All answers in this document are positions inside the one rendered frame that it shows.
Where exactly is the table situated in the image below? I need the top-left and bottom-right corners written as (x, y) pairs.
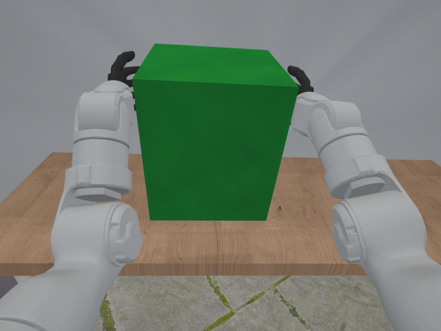
top-left (0, 152), bottom-right (441, 299)

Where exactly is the robot left hand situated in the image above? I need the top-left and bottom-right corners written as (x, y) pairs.
top-left (107, 51), bottom-right (140, 111)

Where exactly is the robot right hand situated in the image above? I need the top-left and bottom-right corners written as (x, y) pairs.
top-left (287, 66), bottom-right (314, 124)

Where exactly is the right robot forearm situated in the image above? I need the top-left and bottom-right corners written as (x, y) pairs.
top-left (291, 92), bottom-right (427, 247)

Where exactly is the left robot forearm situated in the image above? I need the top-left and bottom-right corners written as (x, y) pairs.
top-left (50, 80), bottom-right (136, 257)

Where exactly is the robot right upper arm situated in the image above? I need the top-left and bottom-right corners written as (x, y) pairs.
top-left (331, 190), bottom-right (441, 331)

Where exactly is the robot left upper arm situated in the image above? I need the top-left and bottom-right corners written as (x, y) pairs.
top-left (0, 201), bottom-right (143, 331)

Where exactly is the carton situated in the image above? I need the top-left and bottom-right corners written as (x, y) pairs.
top-left (132, 43), bottom-right (299, 221)

